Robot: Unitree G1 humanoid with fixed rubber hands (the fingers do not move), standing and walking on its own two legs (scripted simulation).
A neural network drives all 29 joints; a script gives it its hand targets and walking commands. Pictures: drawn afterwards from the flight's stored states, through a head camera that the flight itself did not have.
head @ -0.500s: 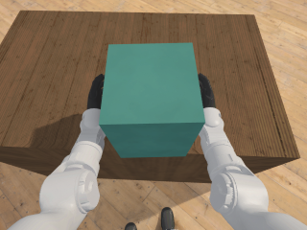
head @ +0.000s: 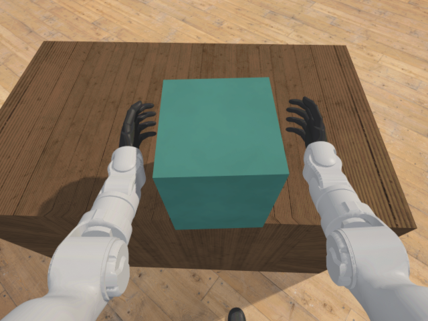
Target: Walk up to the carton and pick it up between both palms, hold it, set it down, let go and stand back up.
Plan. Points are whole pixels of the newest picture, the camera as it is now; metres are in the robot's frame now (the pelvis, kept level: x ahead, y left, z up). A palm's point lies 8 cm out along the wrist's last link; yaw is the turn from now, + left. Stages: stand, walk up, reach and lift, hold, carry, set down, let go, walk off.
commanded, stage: set down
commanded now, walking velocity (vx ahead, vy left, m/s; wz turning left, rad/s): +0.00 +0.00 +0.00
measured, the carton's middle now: (217, 160) +0.43 -0.02 +0.00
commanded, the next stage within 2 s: none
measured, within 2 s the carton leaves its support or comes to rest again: neither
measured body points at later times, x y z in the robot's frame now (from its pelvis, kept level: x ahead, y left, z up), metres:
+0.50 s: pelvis -0.01 -0.02 +0.00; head +0.02 -0.02 +0.45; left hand +0.46 +0.17 +0.17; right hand +0.47 -0.21 +0.17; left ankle -0.02 +0.12 -0.74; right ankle +0.05 -0.09 -0.74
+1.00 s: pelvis -0.01 -0.01 +0.01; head +0.00 -0.02 +0.46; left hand +0.42 +0.16 +0.15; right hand +0.42 -0.21 +0.15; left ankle -0.02 +0.12 -0.74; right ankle +0.05 -0.09 -0.74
